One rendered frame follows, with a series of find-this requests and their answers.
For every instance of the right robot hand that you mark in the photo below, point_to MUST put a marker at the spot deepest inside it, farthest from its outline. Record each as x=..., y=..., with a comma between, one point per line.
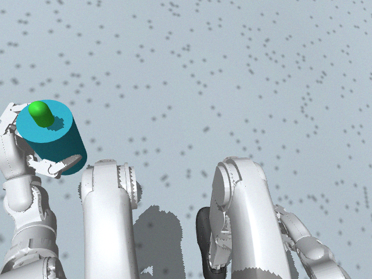
x=292, y=229

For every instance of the right robot foot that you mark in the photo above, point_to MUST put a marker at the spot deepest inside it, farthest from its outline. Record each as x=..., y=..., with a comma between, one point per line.
x=203, y=233

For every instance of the left robot arm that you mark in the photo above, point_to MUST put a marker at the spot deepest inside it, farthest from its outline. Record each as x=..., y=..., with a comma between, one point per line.
x=34, y=253

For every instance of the bottle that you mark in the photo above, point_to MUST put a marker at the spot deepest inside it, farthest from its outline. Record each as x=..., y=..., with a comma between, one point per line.
x=49, y=128

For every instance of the right robot arm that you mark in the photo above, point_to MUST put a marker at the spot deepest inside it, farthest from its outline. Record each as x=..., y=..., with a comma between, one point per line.
x=318, y=260

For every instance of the left robot hand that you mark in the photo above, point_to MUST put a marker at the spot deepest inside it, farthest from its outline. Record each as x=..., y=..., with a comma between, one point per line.
x=17, y=157

